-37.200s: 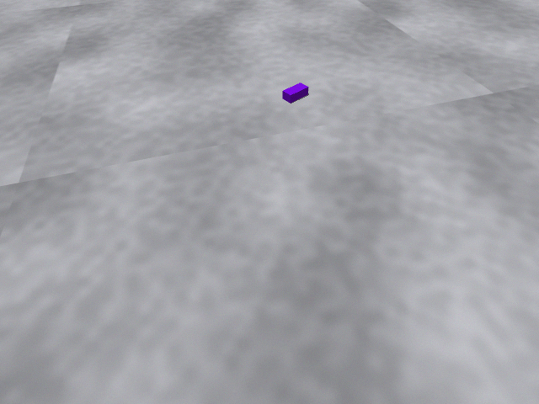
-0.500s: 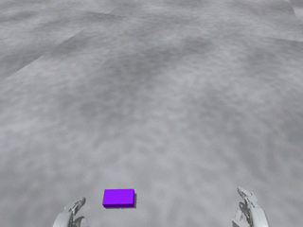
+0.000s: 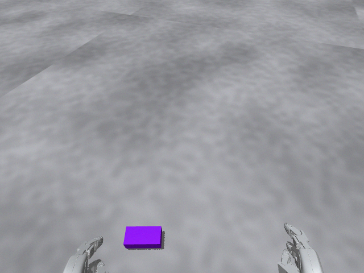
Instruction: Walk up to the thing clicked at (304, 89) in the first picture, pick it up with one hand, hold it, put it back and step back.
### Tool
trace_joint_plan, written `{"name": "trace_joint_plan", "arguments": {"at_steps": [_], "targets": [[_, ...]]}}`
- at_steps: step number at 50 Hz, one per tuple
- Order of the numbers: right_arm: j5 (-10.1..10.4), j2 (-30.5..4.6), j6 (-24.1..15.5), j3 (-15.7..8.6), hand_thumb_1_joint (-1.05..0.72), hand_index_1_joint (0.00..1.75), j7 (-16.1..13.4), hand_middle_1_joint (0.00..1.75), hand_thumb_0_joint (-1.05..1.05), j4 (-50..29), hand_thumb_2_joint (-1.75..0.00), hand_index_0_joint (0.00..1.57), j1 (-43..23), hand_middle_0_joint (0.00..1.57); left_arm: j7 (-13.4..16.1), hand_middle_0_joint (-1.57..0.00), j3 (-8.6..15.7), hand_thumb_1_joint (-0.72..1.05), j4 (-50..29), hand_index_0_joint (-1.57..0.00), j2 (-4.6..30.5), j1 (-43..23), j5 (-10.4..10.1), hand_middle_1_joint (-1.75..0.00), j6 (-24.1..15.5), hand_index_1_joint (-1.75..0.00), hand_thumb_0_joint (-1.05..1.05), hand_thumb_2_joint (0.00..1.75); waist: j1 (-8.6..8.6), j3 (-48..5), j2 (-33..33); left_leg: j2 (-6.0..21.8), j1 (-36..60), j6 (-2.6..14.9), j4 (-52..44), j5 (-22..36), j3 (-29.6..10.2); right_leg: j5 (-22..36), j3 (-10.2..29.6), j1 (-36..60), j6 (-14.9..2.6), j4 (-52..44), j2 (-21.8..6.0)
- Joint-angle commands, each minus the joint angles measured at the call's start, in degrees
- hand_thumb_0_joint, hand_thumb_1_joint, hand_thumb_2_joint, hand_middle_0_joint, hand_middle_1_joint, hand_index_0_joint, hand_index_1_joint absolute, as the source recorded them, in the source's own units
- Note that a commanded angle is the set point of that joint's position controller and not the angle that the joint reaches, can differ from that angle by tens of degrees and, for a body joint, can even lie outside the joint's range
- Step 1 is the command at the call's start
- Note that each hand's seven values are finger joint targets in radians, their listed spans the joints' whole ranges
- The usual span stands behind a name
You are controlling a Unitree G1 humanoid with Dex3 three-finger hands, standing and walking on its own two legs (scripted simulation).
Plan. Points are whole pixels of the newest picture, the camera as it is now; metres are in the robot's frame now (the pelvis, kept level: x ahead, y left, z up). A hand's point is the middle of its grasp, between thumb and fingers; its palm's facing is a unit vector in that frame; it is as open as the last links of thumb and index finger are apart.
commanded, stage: home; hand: left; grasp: from above
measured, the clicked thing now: (143, 237) +0.45 +0.22 -0.68
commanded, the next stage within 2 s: stand in 0.58 s
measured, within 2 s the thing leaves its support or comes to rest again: neither
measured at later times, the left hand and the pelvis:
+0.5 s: hand (106, 272) +0.17 +0.18 -0.05, palm faces +0.05 -0.98 -0.19, open 7.4 cm; pelvis +0.01 +0.00 +0.00, yaw +0 degrees
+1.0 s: hand out of the picture +0.10 +0.24 -0.11, palm faces +0.04 -0.94 -0.35, open 7.4 cm; pelvis +0.00 +0.00 +0.03, yaw +0 degrees
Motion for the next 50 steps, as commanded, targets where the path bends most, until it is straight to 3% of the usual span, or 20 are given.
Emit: {"name": "trace_joint_plan", "arguments": {"at_steps": [1, 7, 15, 20, 28, 33, 34, 35, 36, 38, 39, 40, 44, 50], "targets": [[-0.25, -6.76, -3.4, -3.45, -0.9, 0.3, -0.68, 0.3, 0.0, -8.98, -0.9, 0.2, -4.35, 0.2, 0.32, -0.2, 3.49, 0.9, -10.8, -0.2, 5.63, -1.34, 0.64, -0.3, -3.21, -0.3, 0.0, 0.9, -0.21, -3.9, 0.82, -2.23, 3.5, 1.66, -10.95, 9.84, 1.86, 6.82, -2.03, 3.43, -1.69, -8.71, 2.34], [-0.21, -6.77, -3.41, -3.57, -0.9, 0.3, -0.79, 0.3, 0.0, -8.89, -0.9, 0.2, -4.14, 0.2, 0.32, -0.2, 3.58, 0.9, -11.47, -0.2, 5.73, -0.81, 0.48, -0.3, -3.25, -0.3, 0.0, 0.9, -0.19, -5.88, 0.17, -2.41, 4.13, 1.85, -9.76, 12.35, 2.32, 9.42, -1.76, 4.54, -1.55, -8.65, 2.15], [-0.25, -6.95, -3.15, -3.66, -0.9, 0.3, -0.54, 0.3, 0.0, -9.07, -0.9, 0.2, -4.14, 0.2, 0.31, -0.2, 3.34, 0.9, -11.5, -0.2, 5.7, -0.87, 0.63, -0.3, -3.23, -0.3, 0.0, 0.9, -0.15, -4.31, 0.86, -2.07, 3.82, 1.59, -10.85, 10.87, 1.67, 7.74, -2.2, 3.54, -1.66, -8.39, 2.44], [-0.16, -7.0, -2.88, -3.78, -0.9, 0.3, -0.52, 0.3, 0.0, -8.98, -0.9, 0.2, -3.78, 0.2, 0.44, -0.2, 3.49, 0.9, -12.6, -0.2, 6.19, -1.13, 0.47, -0.3, -3.16, -0.3, 0.0, 0.9, -0.36, -6.5, 0.52, -2.21, 4.81, 1.71, -9.47, 15.35, 1.96, 11.83, -1.94, 5.1, -1.67, -7.93, 2.22], [-0.23, -7.22, -2.44, -3.75, -0.9, 0.3, -0.11, 0.3, 0.0, -9.25, -0.9, 0.2, -4.04, 0.2, 0.31, -0.2, 3.05, 0.9, -11.0, -0.2, 5.51, -0.39, 0.42, -0.3, -3.3, -0.3, 0.0, 0.9, -0.01, -4.85, 1.34, -1.76, 4.28, 1.24, -10.82, 14.17, 0.87, 9.99, -2.31, 4.05, -1.92, -7.27, 2.49], [-0.17, -7.03, -2.4, -3.66, -0.9, 0.3, -0.1, 0.3, 0.0, -9.53, -0.9, 0.2, -4.14, 0.2, 0.39, -0.2, 3.83, 0.9, -12.54, -0.2, 6.28, -2.48, 0.23, -0.3, -3.43, -0.3, 0.0, 0.9, -0.31, -4.18, 0.73, -1.89, 3.54, 1.6, -10.79, 10.53, 1.25, 7.48, -2.21, 3.49, -1.65, -8.18, 2.43], [-7.57, -14.53, 4.1, -6.1, -0.9, 0.3, 3.31, 0.3, 0.0, 4.51, -0.9, 0.2, -7.41, 0.2, 2.6, -0.2, 3.61, 0.9, 7.56, -0.2, 10.79, -18.13, 6.55, -0.3, -15.7, -0.3, 0.0, 0.9, 3.24, 8.83, -2.31, 0.63, 6.01, 4.36, -15.79, 20.96, -1.03, 7.8, 1.48, 12.34, -4.05, -8.36, -0.98], [-7.5, -15.4, 6.51, -6.93, -0.9, 0.3, 5.04, 0.3, 0.0, 5.11, -0.9, 0.2, -7.85, 0.2, 2.45, -0.2, 4.51, 0.9, 18.43, -0.2, 11.69, -11.43, 7.01, -0.3, -19.57, -0.3, 0.0, 0.9, 4.07, 4.06, -4.58, 0.1, 9.45, 5.4, -14.92, 21.5, 0.74, 7.99, 5.15, 14.36, -5.5, -11.45, -2.21], [-7.76, -15.73, 7.85, -7.17, -0.9, 0.3, 6.05, 0.3, 0.0, 3.46, -0.9, 0.2, -6.85, 0.2, 1.99, -0.2, 4.22, 0.9, 21.19, -0.2, 12.38, -10.49, 7.17, -0.3, -21.3, -0.3, 0.0, 0.9, 3.06, 3.71, -3.91, -0.27, 10.75, 5.32, -14.93, 19.75, -0.12, 7.47, 5.79, 12.84, -6.6, -12.18, -1.81], [-5.15, -13.69, 8.89, -6.91, -0.9, 0.3, 8.19, 0.3, 0.0, 5.62, -0.9, 0.2, -7.24, 0.2, 1.53, -0.2, 3.65, 0.9, 26.39, -0.2, 12.99, -13.01, 7.34, -0.3, -23.71, -0.3, 0.0, 0.9, 3.02, 0.74, -2.86, -1.44, 14.43, 5.0, -15.51, 18.48, 0.76, 12.34, 7.25, 17.02, -6.2, -12.1, -3.65], [-4.16, -12.6, 9.31, -6.69, -0.9, 0.3, 9.01, 0.3, 0.0, 6.58, -0.9, 0.2, -7.22, 0.2, 1.28, -0.2, 3.69, 0.9, 28.94, -0.2, 12.95, -14.41, 6.85, -0.3, -23.92, -0.3, 0.0, 0.9, 3.15, 1.74, -5.22, -2.1, 15.17, 4.69, -15.94, 15.46, 1.83, 10.08, 7.59, 16.56, -5.87, -14.62, -4.5], [-3.75, -12.83, 9.39, -6.93, -0.9, 0.3, 9.33, 0.3, 0.0, 7.24, -0.9, 0.2, -7.32, 0.2, 1.14, -0.2, 3.82, 0.9, 31.05, -0.2, 12.83, -15.57, 6.24, -0.3, -24.11, -0.3, 0.0, 0.9, 3.05, 1.44, -5.23, -1.34, 16.5, 4.69, -16.71, 16.52, 1.1, 10.81, 6.72, 16.4, -5.42, -14.38, -4.17], [-4.02, -13.48, 10.6, -7.47, -0.9, 0.3, 9.94, 0.3, 0.0, 11.38, -0.9, 0.2, -8.87, 0.2, 1.34, -0.2, 3.47, 0.9, 40.98, -0.2, 11.26, -16.87, 5.9, -0.3, -25.59, -0.3, 0.0, 0.9, 4.18, 4.41, 1.17, 1.4, 17.37, 5.32, -24.8, 13.68, -3.57, 8.78, 3.05, 18.18, -3.23, -15.15, -2.22], [-3.26, -13.38, 12.22, -7.38, -0.9, 0.3, 9.27, 0.3, 0.0, 16.62, -0.9, 0.2, -6.77, 0.2, 1.32, -0.2, 3.82, 0.9, 51.97, -0.2, 13.09, -17.79, 5.58, -0.3, -27.74, -0.3, 0.0, 0.9, 2.61, 5.95, -2.66, 0.23, 22.13, 4.18, -25.93, 18.52, -1.0, 15.26, 5.64, 22.92, -3.81, -22.81, -4.54]]}}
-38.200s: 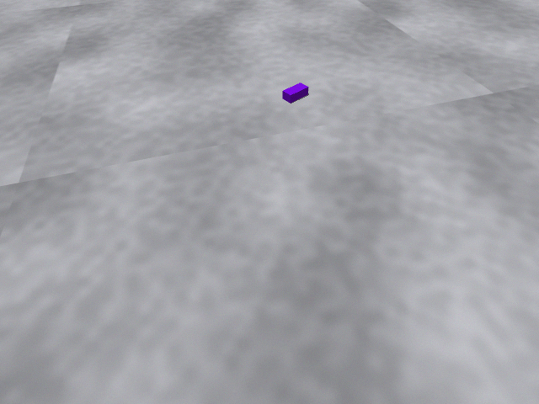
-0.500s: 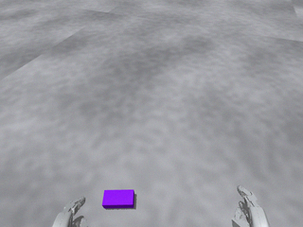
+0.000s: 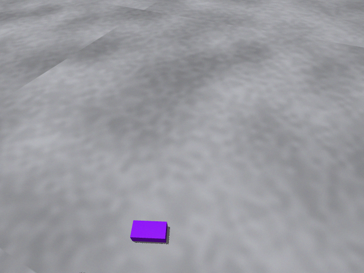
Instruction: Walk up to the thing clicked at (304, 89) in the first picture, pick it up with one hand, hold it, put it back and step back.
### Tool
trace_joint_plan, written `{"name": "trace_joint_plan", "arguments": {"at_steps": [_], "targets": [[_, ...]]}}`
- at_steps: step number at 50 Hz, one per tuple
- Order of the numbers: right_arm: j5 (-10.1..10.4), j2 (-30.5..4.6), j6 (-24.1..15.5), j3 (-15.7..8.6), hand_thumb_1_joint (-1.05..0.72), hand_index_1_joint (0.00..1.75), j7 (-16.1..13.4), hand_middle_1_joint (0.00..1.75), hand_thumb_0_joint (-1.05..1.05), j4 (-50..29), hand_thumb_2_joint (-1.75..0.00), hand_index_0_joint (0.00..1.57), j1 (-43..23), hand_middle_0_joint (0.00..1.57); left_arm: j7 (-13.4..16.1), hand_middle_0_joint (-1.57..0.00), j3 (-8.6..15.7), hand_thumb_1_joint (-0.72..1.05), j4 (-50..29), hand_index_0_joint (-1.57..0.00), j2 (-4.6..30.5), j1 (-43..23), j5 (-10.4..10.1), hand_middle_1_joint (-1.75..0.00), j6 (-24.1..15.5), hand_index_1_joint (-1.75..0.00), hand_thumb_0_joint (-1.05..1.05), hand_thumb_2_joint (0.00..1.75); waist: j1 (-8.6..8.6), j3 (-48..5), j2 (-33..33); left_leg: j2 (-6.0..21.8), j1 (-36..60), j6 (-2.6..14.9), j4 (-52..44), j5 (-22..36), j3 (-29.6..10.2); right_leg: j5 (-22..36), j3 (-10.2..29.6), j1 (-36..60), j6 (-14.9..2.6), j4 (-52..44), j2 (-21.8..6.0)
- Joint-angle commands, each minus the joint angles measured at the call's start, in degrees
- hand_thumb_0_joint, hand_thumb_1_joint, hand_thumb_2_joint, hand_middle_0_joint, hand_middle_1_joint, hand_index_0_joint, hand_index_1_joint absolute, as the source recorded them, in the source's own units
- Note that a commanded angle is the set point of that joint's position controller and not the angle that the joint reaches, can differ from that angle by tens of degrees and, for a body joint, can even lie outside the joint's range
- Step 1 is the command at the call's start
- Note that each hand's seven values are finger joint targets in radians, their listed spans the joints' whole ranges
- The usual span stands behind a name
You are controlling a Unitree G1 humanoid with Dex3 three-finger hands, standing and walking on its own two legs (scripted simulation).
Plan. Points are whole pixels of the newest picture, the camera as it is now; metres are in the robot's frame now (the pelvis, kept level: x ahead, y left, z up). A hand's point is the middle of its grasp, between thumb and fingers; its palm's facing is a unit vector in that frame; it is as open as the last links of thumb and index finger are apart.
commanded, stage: stand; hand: left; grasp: from above
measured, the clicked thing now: (149, 231) +0.45 +0.22 -0.72
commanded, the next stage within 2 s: none
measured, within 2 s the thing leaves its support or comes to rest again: neither
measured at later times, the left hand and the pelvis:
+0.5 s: hand out of the picture +0.03 +0.24 -0.13, palm faces +0.05 -0.94 -0.34, open 7.4 cm; pelvis -0.01 +0.00 +0.03, yaw +1 degrees
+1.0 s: hand out of the picture +0.06 +0.24 -0.13, palm faces +0.03 -0.94 -0.33, open 7.4 cm; pelvis +0.01 -0.01 +0.03, yaw +0 degrees
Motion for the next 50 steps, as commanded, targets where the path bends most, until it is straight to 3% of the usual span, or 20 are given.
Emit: {"name": "trace_joint_plan", "arguments": {"at_steps": [1, 5, 7, 16, 22, 34, 41, 46, 50], "targets": [[0.38, -8.28, -1.15, -2.48, -0.9, 0.3, -0.82, 0.3, 0.0, -2.16, -0.9, 0.2, -1.79, 0.2, 0.45, -0.2, 2.66, 0.9, 0.33, -0.2, 9.01, -3.46, -0.2, -0.3, -3.74, -0.3, 0.0, 0.9, -0.67, -4.53, -0.07, 2.11, 3.23, 3.53, -12.02, 12.08, -3.29, 10.44, 3.87, 6.07, -3.99, -11.99, -2.69], [0.69, -9.01, -0.73, -2.17, -0.9, 0.3, -1.09, 0.3, 0.0, 0.99, -0.9, 0.2, -2.17, 0.2, 0.51, -0.2, 2.17, 0.9, 5.98, -0.2, 9.12, -2.0, -0.67, -0.3, -3.8, -0.3, 0.0, 0.9, -0.01, -3.34, 1.5, 3.38, 5.68, 3.31, -16.14, 12.88, -4.52, 11.89, 3.31, 9.02, -3.53, -15.67, -2.71], [0.97, -9.13, -0.45, -1.97, -0.9, 0.3, -1.17, 0.3, 0.0, 2.31, -0.9, 0.2, -1.63, 0.2, 0.65, -0.2, 2.19, 0.9, 8.21, -0.2, 9.94, -2.69, -0.69, -0.3, -3.9, -0.3, 0.0, 0.9, -0.62, -3.02, 0.73, 3.33, 6.54, 3.03, -17.61, 13.28, -4.16, 12.85, 3.85, 10.9, -3.39, -17.72, -3.28], [1.44, -9.86, 0.22, -1.47, -0.9, 0.3, -1.06, 0.3, 0.0, 6.6, -0.9, 0.2, -2.83, 0.2, 0.44, -0.2, 1.31, 0.9, 15.11, -0.2, 10.0, -3.16, -0.67, -0.3, -3.66, -0.3, 0.0, 0.9, -0.13, 1.74, 0.93, 3.86, 8.05, 2.22, -24.09, 8.66, -4.69, 6.99, 2.93, 12.28, -2.51, -23.29, -2.68], [1.43, -10.12, 0.4, -1.27, -0.9, 0.3, -0.81, 0.3, 0.0, 7.82, -0.9, 0.2, -3.02, 0.2, 0.18, -0.2, 1.35, 0.9, 16.87, -0.2, 10.73, -3.96, -0.77, -0.3, -3.71, -0.3, 0.0, 0.9, -0.11, 2.2, 1.46, 4.23, 6.98, 2.25, -26.19, 5.9, -5.16, 6.46, 2.86, 13.62, -2.32, -24.38, -2.87], [1.63, -10.58, 0.37, -0.72, -0.9, 0.3, -0.48, 0.3, 0.0, 9.4, -0.9, 0.2, -3.66, 0.2, -0.14, -0.2, 1.11, 0.9, 18.33, -0.2, 11.98, -6.0, -1.05, -0.3, -3.97, -0.3, 0.0, 0.9, -0.42, 1.41, 0.17, 4.53, 9.01, 2.12, -25.92, 8.75, -4.43, 5.79, 3.68, 13.49, -2.49, -26.28, -3.61], [1.76, -11.26, 0.17, -0.33, -0.9, 0.3, -0.54, 0.3, 0.0, 9.71, -0.9, 0.2, -4.33, 0.2, -0.27, -0.2, 1.24, 0.9, 18.54, -0.2, 12.62, -6.95, -1.31, -0.3, -4.11, -0.3, 0.0, 0.9, -0.6, 0.07, 0.18, 4.93, 10.34, 1.99, -25.9, 13.3, -4.03, 10.41, 3.62, 14.74, -2.57, -26.06, -3.81], [1.8, -11.68, -0.14, -0.01, -0.9, 0.3, -0.73, 0.3, 0.0, 10.09, -0.9, 0.2, -4.39, 0.2, -0.37, -0.2, 1.24, 0.9, 18.73, -0.2, 12.57, -7.13, -1.6, -0.3, -4.23, -0.3, 0.0, 0.9, -0.52, -2.11, 0.73, 5.46, 12.15, 1.89, -25.8, 19.32, -3.69, 17.5, 3.32, 16.76, -2.68, -25.12, -4.22], [1.92, -12.11, -0.18, 0.23, -0.9, 0.3, -0.83, 0.3, 0.0, 10.39, -0.9, 0.2, -4.81, 0.2, -0.46, -0.2, 1.14, 0.9, 18.73, -0.2, 12.32, -7.63, -1.68, -0.3, -4.1, -0.3, 0.0, 0.9, -0.58, -2.06, 1.32, 5.64, 12.39, 1.78, -26.08, 20.55, -3.59, 18.56, 2.92, 17.03, -2.37, -25.21, -4.06]]}}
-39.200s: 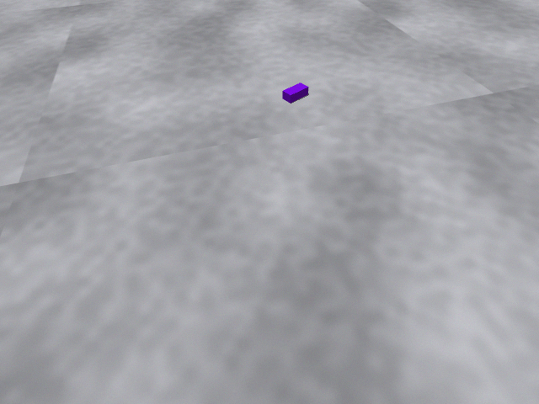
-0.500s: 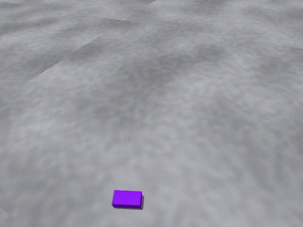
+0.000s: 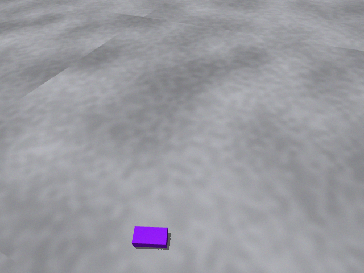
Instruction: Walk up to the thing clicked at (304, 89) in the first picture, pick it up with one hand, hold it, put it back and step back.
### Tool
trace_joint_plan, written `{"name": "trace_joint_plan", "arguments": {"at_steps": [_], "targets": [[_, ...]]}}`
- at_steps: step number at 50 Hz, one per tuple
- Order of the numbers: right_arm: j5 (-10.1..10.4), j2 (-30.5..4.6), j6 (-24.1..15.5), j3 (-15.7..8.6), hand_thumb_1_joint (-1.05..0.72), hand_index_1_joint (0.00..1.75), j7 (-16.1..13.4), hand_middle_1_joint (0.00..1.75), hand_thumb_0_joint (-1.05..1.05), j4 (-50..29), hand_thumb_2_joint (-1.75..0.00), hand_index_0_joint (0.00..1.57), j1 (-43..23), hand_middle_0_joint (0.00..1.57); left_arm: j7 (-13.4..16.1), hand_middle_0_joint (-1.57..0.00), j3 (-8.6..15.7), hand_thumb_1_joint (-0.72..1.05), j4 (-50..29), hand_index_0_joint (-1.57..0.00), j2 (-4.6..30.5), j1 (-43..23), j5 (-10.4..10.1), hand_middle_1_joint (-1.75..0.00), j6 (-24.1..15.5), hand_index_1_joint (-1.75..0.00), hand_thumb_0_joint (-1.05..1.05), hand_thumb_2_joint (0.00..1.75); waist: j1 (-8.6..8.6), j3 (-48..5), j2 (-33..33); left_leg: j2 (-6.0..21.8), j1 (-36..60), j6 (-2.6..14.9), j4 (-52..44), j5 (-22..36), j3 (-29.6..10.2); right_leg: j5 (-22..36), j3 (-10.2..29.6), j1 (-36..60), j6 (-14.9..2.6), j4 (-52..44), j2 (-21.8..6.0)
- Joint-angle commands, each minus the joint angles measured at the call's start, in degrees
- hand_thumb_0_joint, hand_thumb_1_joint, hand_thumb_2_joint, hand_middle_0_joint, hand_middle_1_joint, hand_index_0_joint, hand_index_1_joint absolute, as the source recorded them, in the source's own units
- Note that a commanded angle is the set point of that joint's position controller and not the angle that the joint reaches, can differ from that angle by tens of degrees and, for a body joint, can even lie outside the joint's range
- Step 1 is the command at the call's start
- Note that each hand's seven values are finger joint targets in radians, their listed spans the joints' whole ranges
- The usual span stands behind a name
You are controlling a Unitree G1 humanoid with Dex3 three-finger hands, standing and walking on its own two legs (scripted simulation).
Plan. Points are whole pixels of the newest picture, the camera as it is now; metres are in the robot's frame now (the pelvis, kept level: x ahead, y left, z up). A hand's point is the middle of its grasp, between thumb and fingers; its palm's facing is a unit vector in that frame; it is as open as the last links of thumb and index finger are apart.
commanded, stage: stand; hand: left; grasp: from above
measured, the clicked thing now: (150, 237) +0.45 +0.22 -0.75
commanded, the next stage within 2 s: step back in 1.20 s
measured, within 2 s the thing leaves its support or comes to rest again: neither
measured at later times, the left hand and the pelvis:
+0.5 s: hand out of the picture +0.07 +0.25 -0.16, palm faces +0.02 -0.94 -0.34, open 7.4 cm; pelvis +0.00 +0.00 +0.00, yaw +0 degrees
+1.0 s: hand out of the picture +0.08 +0.24 -0.16, palm faces +0.01 -0.94 -0.34, open 7.4 cm; pelvis +0.01 -0.01 +0.00, yaw +0 degrees
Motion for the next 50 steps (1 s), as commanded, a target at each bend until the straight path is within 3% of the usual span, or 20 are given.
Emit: {"name": "trace_joint_plan", "arguments": {"at_steps": [1, 4, 15, 21, 27, 46, 50], "targets": [[-0.15, -11.13, -1.35, -2.1, -0.9, 0.3, -0.8, 0.3, 0.0, -2.78, -0.9, 0.2, -1.74, 0.2, 0.57, -0.2, 2.08, 0.9, -3.23, -0.2, 12.08, -2.02, 0.08, -0.3, -1.12, -0.3, 0.0, 0.9, -0.03, -4.07, 0.25, 4.75, -2.15, 2.49, -4.63, 9.56, -3.23, 7.2, 4.11, 2.38, -1.94, -3.37, -4.93], [-0.14, -11.49, -1.25, -2.18, -0.9, 0.3, -0.75, 0.3, 0.0, -2.54, -0.9, 0.2, -2.13, 0.2, 0.48, -0.2, 1.96, 0.9, -3.12, -0.2, 12.05, -2.28, 0.08, -0.3, -1.04, -0.3, 0.0, 0.9, 0.03, -4.04, -0.54, 4.99, -2.11, 2.5, -4.83, 8.0, -3.23, 5.11, 4.21, 2.17, -2.03, -3.88, -4.98], [-0.01, -11.83, -1.39, -2.26, -0.9, 0.3, -0.41, 0.3, 0.0, -2.66, -0.9, 0.2, -3.59, 0.2, 0.28, -0.2, 2.02, 0.9, -3.57, -0.2, 12.39, -3.29, 0.04, -0.3, -1.37, -0.3, 0.0, 0.9, -0.18, -5.12, -0.47, 5.2, -1.28, 2.55, -4.79, 9.05, -2.84, 7.23, 4.25, 2.36, -2.17, -4.07, -5.23], [-0.02, -11.85, -1.43, -2.12, -0.9, 0.3, -0.22, 0.3, 0.0, -2.56, -0.9, 0.2, -3.74, 0.2, 0.04, -0.2, 1.94, 0.9, -3.71, -0.2, 12.78, -3.23, -0.01, -0.3, -1.4, -0.3, 0.0, 0.9, -0.21, -4.21, -0.09, 4.99, -2.22, 2.43, -5.51, 6.22, -2.81, 4.89, 4.41, 2.03, -2.1, -4.69, -5.04], [-0.01, -12.21, -1.52, -2.27, -0.9, 0.3, -0.18, 0.3, 0.0, -2.47, -0.9, 0.2, -3.97, 0.2, -0.01, -0.2, 1.91, 0.9, -3.9, -0.2, 13.04, -3.21, -0.02, -0.3, -1.44, -0.3, 0.0, 0.9, -0.18, -5.23, -0.34, 5.3, -0.92, 2.33, -5.35, 8.58, -2.81, 6.27, 4.43, 1.97, -2.36, -4.22, -5.16], [0.11, -12.3, -1.47, -1.95, -0.9, 0.3, 0.07, 0.3, 0.0, -2.48, -0.9, 0.2, -3.37, 0.2, -0.26, -0.2, 1.75, 0.9, -4.08, -0.2, 13.44, -2.82, -0.16, -0.3, -1.6, -0.3, 0.0, 0.9, -0.39, -4.17, -0.71, 5.11, -1.47, 2.19, -5.95, 6.2, -2.65, 4.8, 4.72, 1.1, -2.35, -4.66, -5.01], [0.07, -12.91, -1.54, -2.22, -0.9, 0.3, 0.03, 0.3, 0.0, -2.82, -0.9, 0.2, -4.03, 0.2, -0.19, -0.2, 1.82, 0.9, -4.39, -0.2, 13.59, -2.91, -0.11, -0.3, -1.58, -0.3, 0.0, 0.9, -0.2, -5.1, -0.43, 5.51, -0.79, 2.33, -5.5, 7.81, -2.72, 6.23, 4.77, 1.43, -2.49, -4.47, -5.21]]}}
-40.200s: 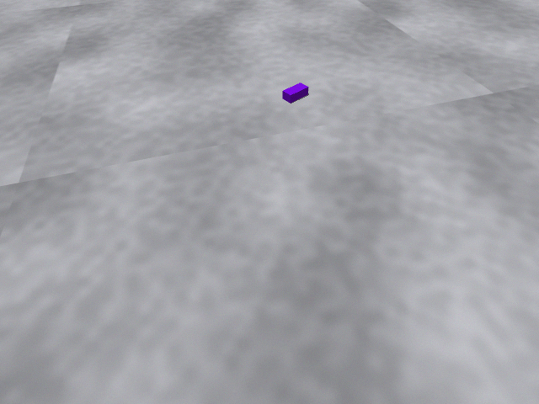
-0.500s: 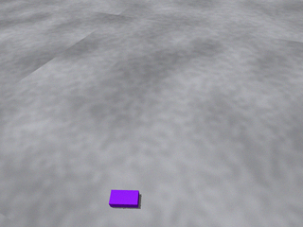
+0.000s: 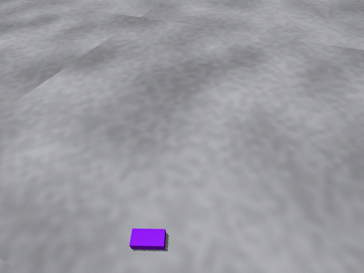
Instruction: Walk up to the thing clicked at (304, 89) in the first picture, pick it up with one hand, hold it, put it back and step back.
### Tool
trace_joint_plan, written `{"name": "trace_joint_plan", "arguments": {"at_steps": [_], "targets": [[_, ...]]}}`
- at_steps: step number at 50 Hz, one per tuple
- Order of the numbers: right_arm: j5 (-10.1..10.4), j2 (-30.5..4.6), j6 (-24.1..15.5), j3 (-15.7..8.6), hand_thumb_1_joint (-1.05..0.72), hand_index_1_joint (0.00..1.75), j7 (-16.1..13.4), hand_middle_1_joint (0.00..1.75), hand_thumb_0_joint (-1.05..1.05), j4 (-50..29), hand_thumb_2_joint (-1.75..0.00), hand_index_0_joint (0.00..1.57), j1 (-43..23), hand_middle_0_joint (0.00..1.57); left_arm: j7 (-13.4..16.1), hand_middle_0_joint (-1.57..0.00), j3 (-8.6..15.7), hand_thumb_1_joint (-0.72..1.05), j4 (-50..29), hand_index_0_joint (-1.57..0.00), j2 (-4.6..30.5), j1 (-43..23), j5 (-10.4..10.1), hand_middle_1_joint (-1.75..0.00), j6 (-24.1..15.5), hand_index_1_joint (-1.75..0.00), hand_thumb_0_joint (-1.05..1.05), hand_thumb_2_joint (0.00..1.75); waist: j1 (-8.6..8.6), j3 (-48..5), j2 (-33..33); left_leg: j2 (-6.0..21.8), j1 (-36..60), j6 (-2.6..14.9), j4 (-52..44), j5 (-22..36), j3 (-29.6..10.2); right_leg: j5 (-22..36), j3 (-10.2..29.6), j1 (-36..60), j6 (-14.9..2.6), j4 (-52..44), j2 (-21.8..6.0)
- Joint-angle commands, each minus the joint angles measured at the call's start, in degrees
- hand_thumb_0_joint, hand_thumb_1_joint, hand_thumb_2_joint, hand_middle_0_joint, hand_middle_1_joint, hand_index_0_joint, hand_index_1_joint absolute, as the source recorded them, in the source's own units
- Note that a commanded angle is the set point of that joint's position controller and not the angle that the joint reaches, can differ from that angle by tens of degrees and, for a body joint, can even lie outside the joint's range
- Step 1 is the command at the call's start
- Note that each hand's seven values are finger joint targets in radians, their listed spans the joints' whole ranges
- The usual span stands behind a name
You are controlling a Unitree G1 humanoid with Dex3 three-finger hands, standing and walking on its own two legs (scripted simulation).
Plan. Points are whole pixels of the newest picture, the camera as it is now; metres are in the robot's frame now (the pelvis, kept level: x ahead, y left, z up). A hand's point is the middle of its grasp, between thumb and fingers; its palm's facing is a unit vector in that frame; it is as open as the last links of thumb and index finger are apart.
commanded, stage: stand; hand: left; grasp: from above
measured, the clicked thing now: (148, 239) +0.44 +0.23 -0.75
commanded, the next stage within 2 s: step back in 0.20 s
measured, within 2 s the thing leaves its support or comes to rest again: neither
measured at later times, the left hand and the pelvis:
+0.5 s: hand out of the picture +0.10 +0.31 -0.18, palm faces -0.01 -0.92 -0.38, open 7.4 cm; pelvis -0.05 +0.04 -0.03, yaw +0 degrees
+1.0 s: hand out of the picture -0.03 +0.28 -0.16, palm faces -0.09 -0.92 -0.39, open 7.4 cm; pelvis -0.14 +0.03 -0.02, yaw -5 degrees
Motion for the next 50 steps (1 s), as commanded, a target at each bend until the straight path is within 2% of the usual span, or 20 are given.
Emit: {"name": "trace_joint_plan", "arguments": {"at_steps": [1, 9, 10, 13, 15, 18, 21, 22, 23, 24, 25, 29, 35, 39, 42, 43, 44, 45, 48, 50], "targets": [[-0.08, -11.31, -1.28, -2.44, -0.9, 0.3, -0.65, 0.3, 0.0, -3.16, -0.9, 0.2, -2.18, 0.2, 0.63, -0.2, 2.13, 0.9, -3.6, -0.2, 12.39, -2.03, 0.13, -0.3, -1.41, -0.3, 0.0, 0.9, 0.03, -4.12, -0.81, 4.77, -1.37, 2.82, -3.14, 7.44, -2.92, 6.02, 4.39, 1.23, -1.82, -3.59, -5.61], [-0.13, -11.67, -1.24, -2.44, -0.9, 0.3, -0.69, 0.3, 0.0, -3.25, -0.9, 0.2, -1.98, 0.2, 0.64, -0.2, 1.93, 0.9, -4.02, -0.2, 12.26, -2.11, 0.04, -0.3, -1.42, -0.3, 0.0, 0.9, -0.12, -4.41, -0.2, 4.88, -1.82, 2.87, -3.12, 8.14, -2.67, 8.24, 4.69, 1.89, -1.98, -3.36, -5.96], [0.63, -14.8, -0.12, -3.66, -0.9, 0.3, -0.31, 0.3, 0.0, -4.37, -0.9, 0.2, -4.05, 0.2, 0.85, -0.2, 4.3, 0.9, -5.58, -0.2, 16.97, -2.62, -1.16, -0.3, -0.89, -0.3, 0.0, 0.9, -0.13, 1.27, -1.6, 3.32, -6.55, 4.35, 3.03, 15.96, -2.99, 18.71, 5.67, -2.03, -2.48, 0.88, -5.53], [1.49, -13.55, 0.6, -3.91, -0.9, 0.3, -0.09, 0.3, 0.0, -6.47, -0.9, 0.2, -1.11, 0.2, 1.19, -0.2, 4.86, 0.9, -8.65, -0.2, 16.88, -1.47, -1.34, -0.3, -0.51, -0.3, 0.0, 0.9, -0.72, -6.93, -3.58, 1.82, -4.99, 4.91, 10.7, 18.29, -0.37, 24.97, 6.93, 0.56, -5.81, 3.79, -7.91], [1.49, -12.71, 1.42, -4.26, -0.9, 0.3, 0.08, 0.3, 0.0, -7.9, -0.9, 0.2, -0.58, 0.2, 1.17, -0.2, 5.27, 0.9, -10.88, -0.2, 17.78, -2.95, -1.03, -0.3, -0.01, -0.3, 0.0, 0.9, -0.95, -8.7, -6.51, -1.51, -5.36, 4.31, 17.73, 9.76, 1.5, 23.96, 10.2, -2.13, -9.25, 2.43, -11.69], [0.89, -12.37, 2.84, -5.22, -0.9, 0.3, 0.73, 0.3, 0.0, -9.52, -0.9, 0.2, 2.72, 0.2, 1.37, -0.2, 5.52, 0.9, -14.84, -0.2, 18.93, -7.28, 0.48, -0.3, 0.67, -0.3, 0.0, 0.9, -1.96, -7.55, -12.83, -4.21, -6.54, 5.4, 31.4, -16.63, 0.18, 19.05, 14.07, -11.09, -14.79, 2.03, -18.02], [0.82, -12.67, 2.41, -5.69, -0.9, 0.3, 0.96, 0.3, 0.0, -9.84, -0.9, 0.2, 7.58, 0.2, 1.57, -0.2, 4.76, 0.9, -17.56, -0.2, 17.72, -9.88, 0.65, -0.3, 1.17, -0.3, 0.0, 0.9, -4.21, -6.15, -11.42, -1.81, -6.58, 5.69, 18.26, -6.28, 0.13, 16.5, 9.63, -10.97, -9.97, 10.48, -13.43], [0.14, -14.35, 1.87, -6.14, -0.9, 0.3, 0.73, 0.3, 0.0, -10.38, -0.9, 0.2, 5.93, 0.2, 1.54, -0.2, 4.27, 0.9, -17.77, -0.2, 15.47, -8.01, 0.16, -0.3, 1.77, -0.3, 0.0, 0.9, -3.32, -4.9, -2.54, 2.32, -8.43, 6.04, 7.32, 9.14, -4.41, 9.32, 5.73, -10.9, -6.5, 17.68, -6.92], [-1.13, -18.34, 1.46, -7.13, -0.9, 0.3, 0.56, 0.3, 0.0, -11.29, -0.9, 0.2, 4.63, 0.2, 1.77, -0.2, 3.78, 0.9, -18.28, -0.2, 12.59, -6.75, -0.75, -0.3, 2.43, -0.3, 0.0, 0.9, -2.3, -3.39, 10.22, 10.52, -7.0, 7.68, 1.07, 23.79, -16.99, -6.27, 3.35, -16.94, -3.31, 28.62, 3.39], [-1.6, -20.03, 0.89, -7.47, -0.9, 0.3, 0.33, 0.3, 0.0, -12.15, -0.9, 0.2, 4.28, 0.2, 2.21, -0.2, 3.95, 0.9, -18.05, -0.2, 12.43, -4.63, -0.45, -0.3, 3.12, -0.3, 0.0, 0.9, -1.27, -4.2, 8.85, 14.22, -4.88, 11.24, 1.85, 32.31, -20.2, -24.47, 9.09, -19.86, -3.27, 36.37, 7.18], [-1.4, -22.14, 0.84, -7.92, -0.9, 0.3, 0.15, 0.3, 0.0, -13.58, -0.9, 0.2, 3.05, 0.2, 2.81, -0.2, 3.96, 0.9, -17.99, -0.2, 12.74, -2.56, -0.34, -0.3, 3.2, -0.3, 0.0, 0.9, -1.86, -6.12, 10.92, 17.18, -4.72, 13.37, 2.45, 36.11, -22.6, -28.26, 13.03, -20.89, -2.98, 41.68, 8.55], [-1.3, -16.59, 0.4, -6.8, -0.9, 0.3, -1.31, 0.3, 0.0, -17.36, -0.9, 0.2, -2.61, 0.2, 2.72, -0.2, 4.37, 0.9, -17.03, -0.2, 14.48, 1.07, -0.72, -0.3, 2.91, -0.3, 0.0, 0.9, 0.93, -6.05, 8.61, 12.17, -2.76, 14.76, 7.26, 31.4, -13.05, -19.32, 13.77, -23.17, -2.22, 51.92, 7.27], [-0.71, -16.01, 0.32, -7.18, -0.9, 0.3, -1.99, 0.3, 0.0, -18.02, -0.9, 0.2, 4.83, 0.2, 1.76, -0.2, 5.08, 0.9, -21.46, -0.2, 13.67, -0.77, 0.22, -0.3, 1.9, -0.3, 0.0, 0.9, -3.14, -7.88, 6.24, 13.9, 7.76, 17.86, 10.37, 33.72, -12.73, -20.94, 10.28, -23.64, 0.46, 38.83, 5.23], [-0.6, -17.24, 0.91, -6.93, -0.9, 0.3, -1.65, 0.3, 0.0, -19.7, -0.9, 0.2, 2.06, 0.2, 1.22, -0.2, 5.6, 0.9, -20.42, -0.2, 12.97, 3.81, 0.28, -0.3, 1.5, -0.3, 0.0, 0.9, -1.57, -8.71, 8.92, 12.56, 1.25, 15.53, 11.4, 25.16, -10.24, -16.82, 4.95, -13.72, -0.54, 22.83, 3.24], [0.31, -16.55, 1.73, -6.41, -0.9, 0.3, -1.29, 0.3, 0.0, -20.15, -0.9, 0.2, -0.1, 0.2, 1.12, -0.2, 5.94, 0.9, -17.8, -0.2, 12.84, 9.71, 1.12, -0.3, 0.79, -0.3, 0.0, 0.9, 1.27, -9.84, 6.31, 9.74, -8.29, 10.85, 16.29, 14.77, -7.22, -0.82, 2.88, -0.99, -2.88, 4.67, 3.1], [0.78, -14.54, 1.85, -5.83, -0.9, 0.3, -1.07, 0.3, 0.0, -20.31, -0.9, 0.2, 0.49, 0.2, 1.18, -0.2, 6.88, 0.9, -18.66, -0.2, 16.38, 9.01, 1.85, -0.3, 0.38, -0.3, 0.0, 0.9, 0.82, -8.57, -1.48, 5.21, -18.24, 6.94, 20.67, 4.47, -5.12, 3.29, 14.49, 2.62, -5.51, 3.95, -3.7], [1.11, -12.43, 1.87, -5.4, -0.9, 0.3, -1.13, 0.3, 0.0, -21.35, -0.9, 0.2, -1.85, 0.2, 0.85, -0.2, 7.96, 0.9, -20.19, -0.2, 21.7, 6.72, 0.94, -0.3, 0.48, -0.3, 0.0, 0.9, 1.74, -4.89, -14.26, -6.3, -22.73, 3.4, 31.26, -14.57, 1.12, 6.46, 28.56, -4.14, -14.33, -0.42, -14.96], [0.55, -13.84, 2.32, -6.24, -0.9, 0.3, -1.86, 0.3, 0.0, -20.28, -0.9, 0.2, -2.5, 0.2, 1.0, -0.2, 8.08, 0.9, -22.33, -0.2, 23.99, 3.77, 1.64, -0.3, 0.11, -0.3, 0.0, 0.9, 2.87, -2.35, -15.86, -7.14, -19.93, 2.52, 45.05, -26.06, -3.93, 11.52, 36.34, -13.46, -20.68, -2.04, -22.43], [1.85, -13.83, 2.08, -5.76, -0.9, 0.3, -1.62, 0.3, 0.0, -17.46, -0.9, 0.2, 3.51, 0.2, 1.66, -0.2, 6.69, 0.9, -24.22, -0.2, 17.18, -2.41, 0.9, -0.3, 0.14, -0.3, 0.0, 0.9, -1.91, -2.05, -7.36, -9.27, -22.02, 2.2, 51.01, -18.32, -7.8, 21.93, 18.48, -8.72, -14.66, 4.65, -12.22], [1.55, -14.06, 1.47, -5.21, -0.9, 0.3, -1.85, 0.3, 0.0, -17.3, -0.9, 0.2, 4.06, 0.2, 1.86, -0.2, 6.49, 0.9, -25.29, -0.2, 15.27, -0.82, 1.14, -0.3, 0.38, -0.3, 0.0, 0.9, -0.09, -3.57, -8.49, -8.75, -21.81, 1.14, 47.12, -17.75, -6.04, 24.45, 15.1, -4.57, -13.84, 7.05, -10.08]]}}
